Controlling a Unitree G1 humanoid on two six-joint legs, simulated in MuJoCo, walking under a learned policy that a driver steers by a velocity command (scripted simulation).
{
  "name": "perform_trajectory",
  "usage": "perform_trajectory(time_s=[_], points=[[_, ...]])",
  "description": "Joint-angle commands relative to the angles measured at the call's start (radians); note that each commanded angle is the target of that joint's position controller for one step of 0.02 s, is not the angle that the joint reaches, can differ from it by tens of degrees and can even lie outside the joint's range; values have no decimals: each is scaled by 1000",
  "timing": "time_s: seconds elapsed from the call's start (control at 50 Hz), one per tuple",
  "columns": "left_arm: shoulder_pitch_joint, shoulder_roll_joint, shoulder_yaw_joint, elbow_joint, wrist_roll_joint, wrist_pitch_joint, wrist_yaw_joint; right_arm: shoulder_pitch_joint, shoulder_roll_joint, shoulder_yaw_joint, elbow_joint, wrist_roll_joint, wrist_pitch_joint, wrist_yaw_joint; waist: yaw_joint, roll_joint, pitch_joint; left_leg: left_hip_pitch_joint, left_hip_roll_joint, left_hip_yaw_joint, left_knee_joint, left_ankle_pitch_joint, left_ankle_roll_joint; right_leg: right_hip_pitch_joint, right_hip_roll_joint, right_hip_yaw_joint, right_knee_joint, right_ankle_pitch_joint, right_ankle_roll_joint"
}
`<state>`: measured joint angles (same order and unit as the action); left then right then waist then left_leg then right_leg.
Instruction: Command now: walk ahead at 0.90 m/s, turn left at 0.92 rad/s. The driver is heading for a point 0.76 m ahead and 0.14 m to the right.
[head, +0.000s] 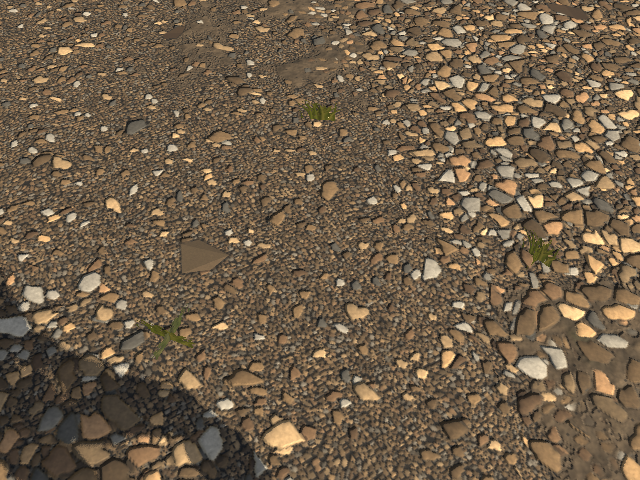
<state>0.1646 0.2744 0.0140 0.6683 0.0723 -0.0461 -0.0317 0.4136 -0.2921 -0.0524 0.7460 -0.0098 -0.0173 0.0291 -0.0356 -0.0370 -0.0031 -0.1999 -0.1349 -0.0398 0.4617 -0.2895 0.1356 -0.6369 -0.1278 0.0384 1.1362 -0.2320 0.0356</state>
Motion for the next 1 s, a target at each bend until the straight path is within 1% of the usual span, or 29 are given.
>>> perform_trajectory(time_s=[0.02,0.12,0.18,0.22,0.24,0.26,0.28,0.3,0.32,0.36,0.4,0.44,0.5,0.56,0.6,0.64,0.66,0.68,0.7,0.72,0.74,0.76,0.78,0.8,0.82,0.86,0.9,0.94,1.0], points=[[-125,110,25,-93,-13,10,0,-1,-173,-49,-65,5,-38,-7,5,52,116,-44,214,-361,-354,-114,154,-132,8,-25,-159,107,39],[-298,79,4,-138,-31,-5,-16,76,-180,-57,-24,12,-50,-18,-64,97,107,73,198,-348,-319,189,127,-79,82,-49,-466,292,29],[-303,80,2,-146,-33,-19,-17,74,-171,-49,9,21,-64,-33,-55,105,85,138,239,-328,-314,483,90,85,100,-57,-590,360,-28],[-155,126,24,-100,-33,-21,1,56,-224,-55,29,12,-70,-37,14,122,-16,227,246,-280,-172,908,44,291,172,-98,-599,227,-70],[7,172,46,-57,-46,-19,19,51,-251,-60,41,-11,-67,-35,93,135,-112,259,242,-246,19,1104,26,436,209,-125,-565,100,-96],[239,201,64,3,-54,-15,42,6,-242,-59,44,-31,-62,-36,223,132,-191,167,214,-192,300,1076,9,654,173,-121,-565,44,-121],[446,267,84,40,-34,-17,64,2,-145,-34,33,-43,-70,-40,284,17,-297,-24,156,-134,697,750,5,879,-5,106,-525,-330,-148],[400,353,106,61,-25,-20,51,134,-26,-6,-11,24,-83,-13,136,-447,-394,-360,-76,-117,1010,-83,-63,1046,-232,850,-830,-533,-307],[265,242,94,44,-39,-16,27,64,-94,3,10,-15,-84,-20,121,-214,-231,-517,14,-125,1035,-74,-30,959,-199,940,-890,-527,-341],[210,141,77,65,-50,-26,14,-151,-125,6,-35,-41,-90,-9,108,54,-74,-501,115,-95,923,25,-34,716,-117,643,-866,-286,-328],[247,102,58,126,-46,-34,19,-232,-87,24,-91,-70,-76,-1,55,23,14,-474,156,-84,799,-11,-68,554,-31,510,-887,-155,-305],[284,116,61,156,-59,-45,23,-256,-65,41,-119,-79,-63,4,26,-13,57,-500,187,-70,686,-68,-102,498,-5,467,-925,-90,-324],[248,148,75,139,-58,-51,31,-424,-58,69,-198,-58,-66,24,27,-6,123,-389,204,-8,375,82,-154,297,31,381,-1030,-31,-314],[250,195,95,137,-76,-58,12,-473,-50,76,-207,-27,-67,31,53,-20,93,-79,149,54,196,328,-159,185,45,332,-1081,169,-264],[288,205,100,151,-88,-56,9,-466,-85,61,-200,-29,-67,15,59,-3,61,-51,141,44,123,331,-149,316,35,325,-990,326,-229],[315,234,107,166,-83,-48,13,-319,-129,32,-151,-37,-72,-11,-7,32,-60,122,89,65,70,187,-127,411,73,275,-696,620,-186],[314,242,110,171,-81,-49,12,-180,-155,15,-116,-46,-78,-30,-74,36,-132,285,128,53,73,173,-109,360,115,240,-465,631,-158],[304,162,90,152,-84,-57,16,-1,-223,-11,-102,-71,-85,-54,-140,87,-239,456,344,-154,38,-45,-67,247,161,180,-160,404,-131],[405,13,56,122,-115,-49,31,27,-291,-27,-93,-97,-77,-58,-60,318,-352,620,654,-627,-55,82,40,4,254,69,165,-297,-94],[379,100,66,124,-79,-33,43,-2,-247,-30,-84,-57,-69,-49,-49,251,-318,554,620,-718,-66,288,89,-74,199,62,248,-238,-100],[295,102,69,129,-64,-22,44,-77,-142,-8,-83,-43,-75,-40,-32,155,-182,432,560,-507,-43,493,80,-88,152,55,223,-174,-97],[227,82,66,124,-55,-17,39,-106,-78,8,-68,-40,-81,-31,-25,107,-95,328,503,-353,-33,723,71,-82,138,45,186,-157,-88],[196,62,59,88,-115,-30,46,-148,-78,-3,-77,16,-93,-29,-22,222,-87,351,438,-250,-54,818,69,-114,99,69,171,-179,-59],[135,70,60,70,-117,-29,44,-145,-55,4,-50,12,-102,-29,-17,182,-58,288,403,-200,-99,876,58,-92,92,61,132,-165,-59],[138,48,55,48,-116,-26,40,-157,-70,-5,-35,11,-107,-32,19,203,-50,265,426,-191,-101,904,81,-85,85,69,63,-172,-50],[86,14,37,25,-97,-18,26,-223,-61,-7,-25,26,-100,-38,48,120,8,151,414,-116,-141,878,69,-50,84,41,-176,-157,-32],[49,-2,19,11,-80,-36,-2,-274,-127,-26,-27,39,-88,-52,58,120,-20,10,328,9,-186,806,32,170,119,-39,-470,117,-35],[38,31,25,12,-77,-38,-27,-230,-165,-37,-1,44,-94,-53,64,140,-70,-26,324,25,-185,722,11,362,159,-38,-556,330,-49],[100,109,52,37,-51,-22,-14,-226,-175,-36,23,49,-101,-47,136,89,-96,-16,299,52,-33,741,-38,537,184,-29,-620,407,-108]])
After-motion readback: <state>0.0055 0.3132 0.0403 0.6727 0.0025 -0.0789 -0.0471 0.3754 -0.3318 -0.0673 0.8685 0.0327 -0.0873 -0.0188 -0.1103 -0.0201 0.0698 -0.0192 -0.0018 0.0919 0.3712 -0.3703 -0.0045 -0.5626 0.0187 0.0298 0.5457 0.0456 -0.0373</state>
